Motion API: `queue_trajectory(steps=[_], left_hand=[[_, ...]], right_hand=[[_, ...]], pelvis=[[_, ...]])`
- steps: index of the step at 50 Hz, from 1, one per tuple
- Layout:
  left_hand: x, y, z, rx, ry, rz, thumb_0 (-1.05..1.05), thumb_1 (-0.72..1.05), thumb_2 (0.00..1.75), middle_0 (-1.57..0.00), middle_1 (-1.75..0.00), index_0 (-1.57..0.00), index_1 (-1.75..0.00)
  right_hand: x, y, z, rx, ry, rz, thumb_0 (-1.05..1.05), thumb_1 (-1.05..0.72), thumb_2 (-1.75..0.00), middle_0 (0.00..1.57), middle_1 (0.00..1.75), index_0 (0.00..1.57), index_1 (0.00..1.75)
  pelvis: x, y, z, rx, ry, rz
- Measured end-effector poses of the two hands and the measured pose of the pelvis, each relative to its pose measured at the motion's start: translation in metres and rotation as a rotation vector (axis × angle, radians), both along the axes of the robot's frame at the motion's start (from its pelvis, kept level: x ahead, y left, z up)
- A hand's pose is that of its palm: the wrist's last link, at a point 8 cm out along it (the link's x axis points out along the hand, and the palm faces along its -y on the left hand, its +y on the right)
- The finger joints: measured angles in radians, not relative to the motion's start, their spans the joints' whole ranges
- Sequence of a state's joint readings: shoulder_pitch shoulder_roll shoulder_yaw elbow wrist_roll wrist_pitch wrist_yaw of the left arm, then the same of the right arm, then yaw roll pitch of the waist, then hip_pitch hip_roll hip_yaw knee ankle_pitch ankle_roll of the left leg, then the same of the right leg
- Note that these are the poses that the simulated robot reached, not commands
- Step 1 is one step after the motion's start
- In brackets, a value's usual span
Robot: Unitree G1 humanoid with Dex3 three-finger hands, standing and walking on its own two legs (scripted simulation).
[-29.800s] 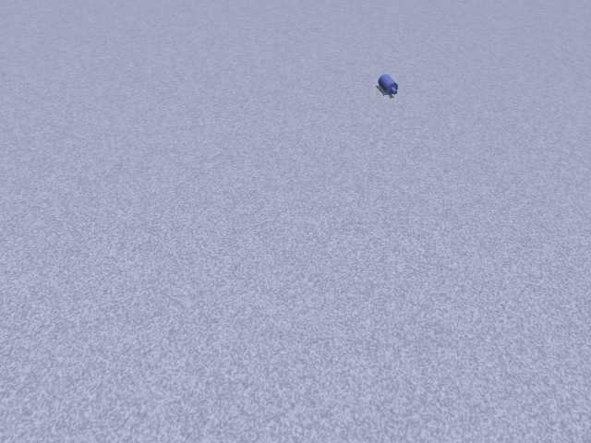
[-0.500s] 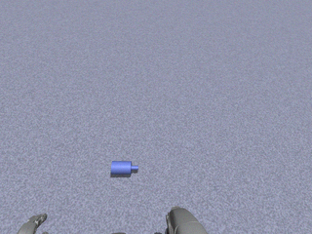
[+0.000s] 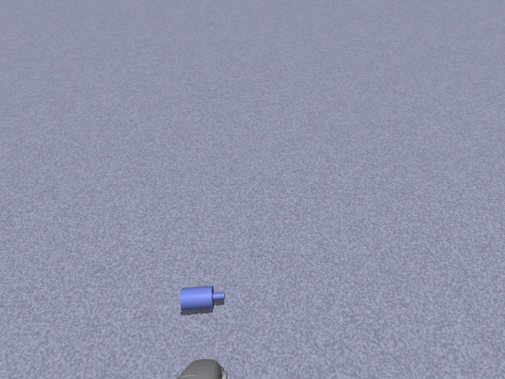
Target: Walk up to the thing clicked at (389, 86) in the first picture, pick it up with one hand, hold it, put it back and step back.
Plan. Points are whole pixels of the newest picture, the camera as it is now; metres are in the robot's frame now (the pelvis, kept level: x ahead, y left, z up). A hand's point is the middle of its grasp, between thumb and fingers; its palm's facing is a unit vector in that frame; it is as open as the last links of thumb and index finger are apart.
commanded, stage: walk up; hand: left
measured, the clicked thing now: (203, 297) +0.52 +0.21 -0.73
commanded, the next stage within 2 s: none
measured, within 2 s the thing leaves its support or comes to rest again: neither
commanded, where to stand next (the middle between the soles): +0.14 -0.01 m, yaw +1 degrees
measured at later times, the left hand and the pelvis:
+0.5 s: hand out of the picture +0.02 +0.26 -0.18, palm faces -0.02 -0.92 -0.39, open 7.4 cm; pelvis -0.05 -0.01 -0.04, yaw -1 degrees
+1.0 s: hand out of the picture -0.03 +0.27 -0.15, palm faces +0.04 -0.93 -0.37, open 7.4 cm; pelvis -0.07 -0.01 -0.01, yaw +3 degrees
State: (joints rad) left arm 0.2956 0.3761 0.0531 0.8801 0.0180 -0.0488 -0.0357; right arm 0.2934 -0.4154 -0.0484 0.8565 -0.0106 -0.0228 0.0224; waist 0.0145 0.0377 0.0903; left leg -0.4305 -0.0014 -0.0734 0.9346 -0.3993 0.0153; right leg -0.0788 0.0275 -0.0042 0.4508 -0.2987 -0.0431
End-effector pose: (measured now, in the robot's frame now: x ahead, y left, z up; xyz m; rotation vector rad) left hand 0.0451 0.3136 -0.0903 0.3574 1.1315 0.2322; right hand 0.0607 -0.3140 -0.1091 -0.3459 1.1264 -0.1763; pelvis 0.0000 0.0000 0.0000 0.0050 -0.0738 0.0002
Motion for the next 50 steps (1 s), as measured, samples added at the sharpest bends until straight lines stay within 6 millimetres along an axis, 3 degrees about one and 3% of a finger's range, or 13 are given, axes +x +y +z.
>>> queue_trajectory(steps=[4,8,12,15,19,24,29,32,36,39,45,50], left_hand=[[0.006,0.007,-0.006,0.014,0.033,0.015,0.01,0.9,0.9,-0.21,-0.3,-0.21,-0.3],[0.023,0.013,-0.028,-0.007,0.034,0.034,0.01,0.9,0.9,-0.21,-0.3,-0.21,-0.3],[0.04,0.01,-0.047,-0.035,0.031,0.036,0.01,0.9,0.9,-0.2,-0.3,-0.2,-0.3],[0.042,0.001,-0.051,-0.053,0.037,0.003,0.01,0.9,0.9,-0.2,-0.3,-0.2,-0.3],[0.026,-0.007,-0.054,-0.062,0.047,-0.01,0.0,0.9,0.9,-0.2,-0.3,-0.2,-0.3],[-0.021,-0.013,-0.054,-0.011,0.086,0.002,0.0,0.9,0.9,-0.21,-0.3,-0.21,-0.3],[-0.082,-0.017,-0.03,0.044,0.145,0.053,0.0,0.9,0.9,-0.21,-0.3,-0.21,-0.3],[-0.102,-0.014,-0.012,0.071,0.175,0.088,0.01,0.9,0.9,-0.21,-0.3,-0.21,-0.3],[-0.105,-0.007,0.0,0.092,0.141,0.086,0.01,0.9,0.9,-0.21,-0.3,-0.21,-0.3],[-0.102,0.001,-0.002,0.087,0.081,0.096,0.01,0.9,0.9,-0.21,-0.3,-0.21,-0.3],[-0.101,0.006,-0.022,0.031,0.07,0.091,0.01,0.9,0.9,-0.21,-0.3,-0.2,-0.3],[-0.081,-0.006,-0.02,-0.021,0.017,0.051,0.01,0.9,0.9,-0.21,-0.3,-0.2,-0.3]], right_hand=[[0.013,0.008,-0.007,-0.001,0.017,-0.001,0.01,-0.9,-0.89,0.2,0.3,0.21,0.3],[0.025,0.019,-0.018,-0.027,0.041,0.01,0.01,-0.9,-0.89,0.2,0.3,0.21,0.3],[0.033,0.03,-0.019,-0.034,0.036,0.016,0.01,-0.9,-0.89,0.2,0.3,0.21,0.3],[0.036,0.031,-0.013,-0.038,0.001,0.015,0.01,-0.9,-0.89,0.2,0.3,0.21,0.3],[0.038,0.024,-0.011,-0.042,-0.047,0.027,0.01,-0.9,-0.89,0.21,0.3,0.21,0.3],[0.033,0.003,-0.021,-0.021,-0.111,0.032,0.01,-0.9,-0.89,0.21,0.3,0.21,0.3],[0.002,-0.008,-0.026,0.014,-0.051,-0.006,0.01,-0.9,-0.89,0.2,0.3,0.21,0.3],[-0.017,-0.013,-0.025,0.029,-0.012,-0.023,0.01,-0.9,-0.89,0.2,0.3,0.21,0.3],[-0.045,-0.012,-0.03,0.03,0.068,-0.007,0.01,-0.9,-0.89,0.2,0.3,0.2,0.3],[-0.054,-0.005,-0.034,0.025,0.125,0.031,0.01,-0.9,-0.89,0.2,0.3,0.2,0.3],[-0.044,0.017,-0.022,0.029,0.032,0.062,0.01,-0.9,-0.89,0.2,0.3,0.21,0.3],[-0.042,0.012,-0.002,0.014,-0.029,0.057,0.01,-0.9,-0.89,0.2,0.3,0.21,0.3]], pelvis=[[0.008,0.003,-0.004,-0.01,-0.001,0.012],[0.015,0.012,-0.019,-0.019,0.002,0.027],[0.003,0.014,-0.024,-0.001,-0.001,0.021],[-0.01,0.012,-0.022,-0.016,0.009,0.014],[-0.026,0.005,-0.026,-0.012,0.031,-0.003],[-0.047,-0.009,-0.038,-0.002,0.031,-0.032],[-0.055,-0.019,-0.026,0.027,0.023,-0.028],[-0.059,-0.018,-0.015,0.035,0.035,-0.013],[-0.064,-0.017,-0.011,0.026,0.047,0.017],[-0.067,-0.013,-0.014,0.013,0.046,0.054],[-0.073,-0.004,-0.017,0.041,0.014,0.053],[-0.071,-0.007,-0.008,0.002,0.011,0.059]])
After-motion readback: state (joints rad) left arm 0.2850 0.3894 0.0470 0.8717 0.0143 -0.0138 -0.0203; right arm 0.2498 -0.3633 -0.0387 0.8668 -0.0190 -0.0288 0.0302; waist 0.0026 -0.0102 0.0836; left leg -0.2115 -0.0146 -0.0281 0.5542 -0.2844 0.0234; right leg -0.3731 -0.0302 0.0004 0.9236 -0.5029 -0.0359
